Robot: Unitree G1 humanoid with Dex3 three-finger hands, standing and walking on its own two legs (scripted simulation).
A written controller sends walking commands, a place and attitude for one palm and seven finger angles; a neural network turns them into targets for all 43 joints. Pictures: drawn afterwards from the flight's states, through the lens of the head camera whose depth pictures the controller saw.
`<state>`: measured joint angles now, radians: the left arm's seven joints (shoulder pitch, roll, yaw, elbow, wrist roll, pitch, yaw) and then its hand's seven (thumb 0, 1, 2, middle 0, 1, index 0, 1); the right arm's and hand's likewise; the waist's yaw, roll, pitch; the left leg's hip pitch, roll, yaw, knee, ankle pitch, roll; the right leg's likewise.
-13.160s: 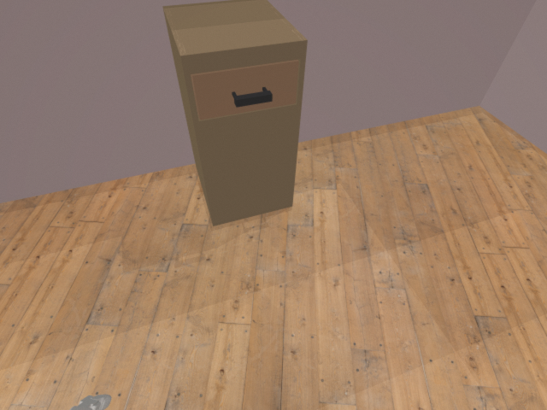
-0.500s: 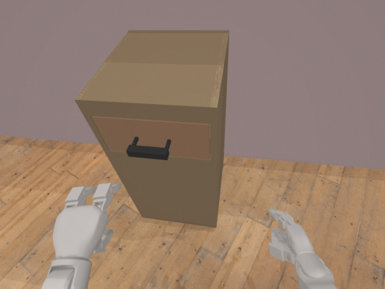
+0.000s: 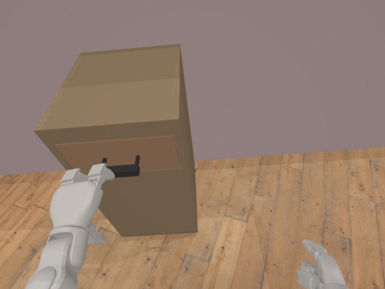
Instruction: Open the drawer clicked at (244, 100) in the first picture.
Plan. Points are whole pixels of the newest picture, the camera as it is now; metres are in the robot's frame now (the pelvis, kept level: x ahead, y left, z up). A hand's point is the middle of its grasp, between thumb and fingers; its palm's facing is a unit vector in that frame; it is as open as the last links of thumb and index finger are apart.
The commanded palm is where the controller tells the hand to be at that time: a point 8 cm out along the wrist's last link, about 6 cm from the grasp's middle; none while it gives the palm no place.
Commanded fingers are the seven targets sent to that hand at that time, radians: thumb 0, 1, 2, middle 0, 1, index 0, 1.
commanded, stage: raise the hand with hooked fingers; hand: left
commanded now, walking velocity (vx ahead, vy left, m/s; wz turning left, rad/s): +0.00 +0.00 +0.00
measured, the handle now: (119, 165) +0.47 +0.28 -0.09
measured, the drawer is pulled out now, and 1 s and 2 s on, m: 0.00 0.00 0.00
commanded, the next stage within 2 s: move the hooked fingers above the handle in 0.68 s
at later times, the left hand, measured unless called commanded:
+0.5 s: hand (66, 194) +0.28 +0.29 +0.07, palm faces -0.04 -0.10 -0.99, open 13.9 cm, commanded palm +0.26 +0.29 +0.14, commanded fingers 0.00 -0.50 0.30 -0.30 -1.20 -0.30 -1.20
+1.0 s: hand (73, 189) +0.30 +0.29 +0.06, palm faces -0.03 -0.09 -1.00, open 13.8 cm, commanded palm +0.29 +0.30 +0.12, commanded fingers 0.00 -0.50 0.30 -0.30 -1.20 -0.30 -1.20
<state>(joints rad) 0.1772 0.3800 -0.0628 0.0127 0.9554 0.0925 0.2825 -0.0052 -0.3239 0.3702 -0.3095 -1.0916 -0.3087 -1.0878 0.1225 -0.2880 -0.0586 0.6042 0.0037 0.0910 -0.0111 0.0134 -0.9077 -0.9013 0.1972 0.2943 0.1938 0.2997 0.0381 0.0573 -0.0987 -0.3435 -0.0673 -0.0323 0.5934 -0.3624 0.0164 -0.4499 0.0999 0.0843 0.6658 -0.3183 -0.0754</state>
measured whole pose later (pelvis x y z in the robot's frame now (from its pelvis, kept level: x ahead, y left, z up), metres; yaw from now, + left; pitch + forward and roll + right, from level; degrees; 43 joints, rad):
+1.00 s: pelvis +0.00 +0.05 +0.01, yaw +2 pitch +5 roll +0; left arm -0.13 0.44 -0.12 0.19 0.99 -0.03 0.11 -0.01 -0.49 0.30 -0.32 -1.20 -0.32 -1.20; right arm 0.16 -0.23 -0.01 0.59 0.01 0.10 0.00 0.01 -0.90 -0.90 0.20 0.29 0.20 0.30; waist 0.07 0.05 -0.04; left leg -0.27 -0.11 -0.07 0.49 -0.29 0.08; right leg -0.33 0.04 0.06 0.50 -0.25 -0.02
